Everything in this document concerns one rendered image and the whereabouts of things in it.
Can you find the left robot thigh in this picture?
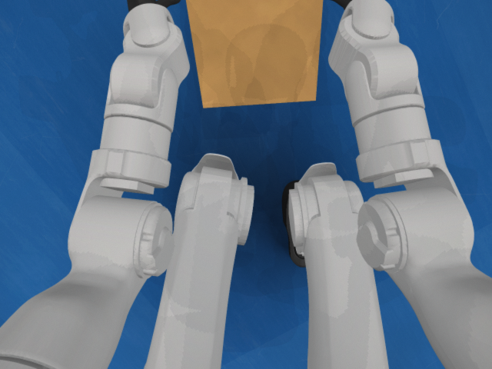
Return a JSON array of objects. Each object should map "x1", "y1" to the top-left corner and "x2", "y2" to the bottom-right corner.
[{"x1": 144, "y1": 166, "x2": 254, "y2": 369}]

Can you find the robot left forearm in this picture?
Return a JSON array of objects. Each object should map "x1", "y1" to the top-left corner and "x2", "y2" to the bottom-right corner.
[{"x1": 68, "y1": 3, "x2": 190, "y2": 259}]

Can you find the carton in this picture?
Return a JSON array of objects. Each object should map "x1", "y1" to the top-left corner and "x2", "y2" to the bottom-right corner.
[{"x1": 186, "y1": 0, "x2": 323, "y2": 108}]

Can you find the left robot shin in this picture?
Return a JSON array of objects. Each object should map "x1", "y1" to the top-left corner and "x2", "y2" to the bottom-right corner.
[{"x1": 174, "y1": 153, "x2": 239, "y2": 228}]

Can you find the right robot upper arm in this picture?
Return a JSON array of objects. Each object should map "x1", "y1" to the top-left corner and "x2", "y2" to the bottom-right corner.
[{"x1": 356, "y1": 186, "x2": 492, "y2": 369}]

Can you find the robot right forearm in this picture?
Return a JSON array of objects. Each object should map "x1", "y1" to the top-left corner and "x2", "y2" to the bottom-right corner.
[{"x1": 328, "y1": 0, "x2": 474, "y2": 244}]

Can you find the left robot upper arm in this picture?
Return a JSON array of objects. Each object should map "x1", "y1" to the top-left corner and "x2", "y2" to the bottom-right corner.
[{"x1": 0, "y1": 195, "x2": 175, "y2": 369}]

